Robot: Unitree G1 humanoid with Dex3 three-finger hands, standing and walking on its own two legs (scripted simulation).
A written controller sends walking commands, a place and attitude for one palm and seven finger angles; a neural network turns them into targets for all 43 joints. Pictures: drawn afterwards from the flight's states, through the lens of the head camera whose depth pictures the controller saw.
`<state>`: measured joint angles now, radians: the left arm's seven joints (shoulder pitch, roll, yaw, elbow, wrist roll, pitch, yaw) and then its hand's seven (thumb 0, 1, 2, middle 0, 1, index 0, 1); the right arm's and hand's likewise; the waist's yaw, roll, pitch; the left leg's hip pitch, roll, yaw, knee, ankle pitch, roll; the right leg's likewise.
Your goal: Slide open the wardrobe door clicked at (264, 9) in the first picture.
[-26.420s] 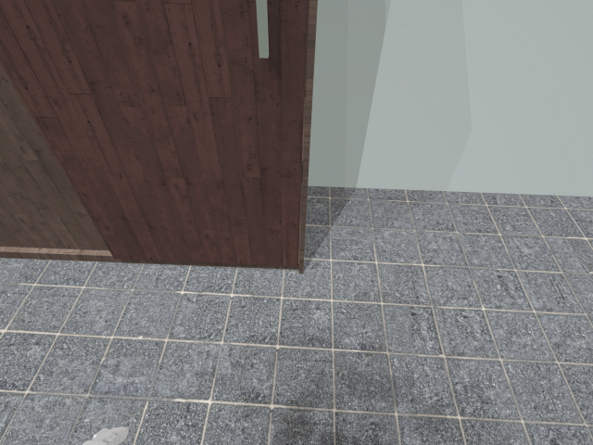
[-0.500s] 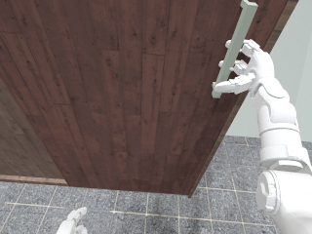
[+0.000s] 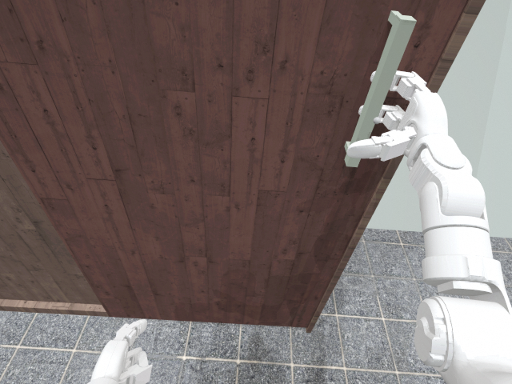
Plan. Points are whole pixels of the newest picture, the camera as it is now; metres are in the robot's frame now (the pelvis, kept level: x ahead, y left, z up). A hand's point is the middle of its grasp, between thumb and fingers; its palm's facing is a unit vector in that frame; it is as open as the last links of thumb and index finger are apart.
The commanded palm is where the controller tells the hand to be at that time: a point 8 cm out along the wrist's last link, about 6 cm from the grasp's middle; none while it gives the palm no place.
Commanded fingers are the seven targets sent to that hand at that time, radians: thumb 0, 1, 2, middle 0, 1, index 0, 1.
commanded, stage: move the hooked fingers beside the handle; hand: right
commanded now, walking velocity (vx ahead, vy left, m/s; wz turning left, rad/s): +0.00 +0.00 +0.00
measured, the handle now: (370, 97) +0.49 -0.14 +0.25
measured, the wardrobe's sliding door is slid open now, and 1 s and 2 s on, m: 0.00 0.00 0.00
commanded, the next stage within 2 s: none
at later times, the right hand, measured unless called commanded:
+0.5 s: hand (381, 121) +0.42 -0.14 +0.25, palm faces -0.01 +1.00 -0.02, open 14.3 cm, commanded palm +0.39 -0.20 +0.25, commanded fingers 0.00 0.50 -0.30 0.30 1.20 0.30 1.20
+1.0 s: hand (405, 126) +0.41 -0.17 +0.25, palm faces -0.01 +1.00 -0.02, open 14.0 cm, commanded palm +0.39 -0.23 +0.25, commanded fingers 0.00 0.50 -0.30 0.30 1.20 0.30 1.20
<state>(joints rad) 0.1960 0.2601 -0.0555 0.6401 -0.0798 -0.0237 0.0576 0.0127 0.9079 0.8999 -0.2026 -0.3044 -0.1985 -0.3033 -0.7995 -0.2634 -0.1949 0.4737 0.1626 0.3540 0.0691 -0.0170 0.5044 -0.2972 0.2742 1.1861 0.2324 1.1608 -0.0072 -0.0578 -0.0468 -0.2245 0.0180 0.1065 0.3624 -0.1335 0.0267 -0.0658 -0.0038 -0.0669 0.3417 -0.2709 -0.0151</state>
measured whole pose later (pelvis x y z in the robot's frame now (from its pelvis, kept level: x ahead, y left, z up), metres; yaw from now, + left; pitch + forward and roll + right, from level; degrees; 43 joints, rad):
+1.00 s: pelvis -0.01 -0.01 +0.00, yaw +0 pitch +0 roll +0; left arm 0.21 0.26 -0.07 0.65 -0.08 -0.03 0.07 0.01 0.91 0.90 -0.20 -0.30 -0.20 -0.30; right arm -0.81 -0.34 -0.23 0.55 0.18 0.34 0.16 -0.02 0.50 -0.30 0.30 1.20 0.30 1.20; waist 0.00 -0.05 -0.05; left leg -0.23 0.03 0.10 0.36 -0.12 0.01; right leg -0.08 0.01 -0.07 0.35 -0.27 -0.03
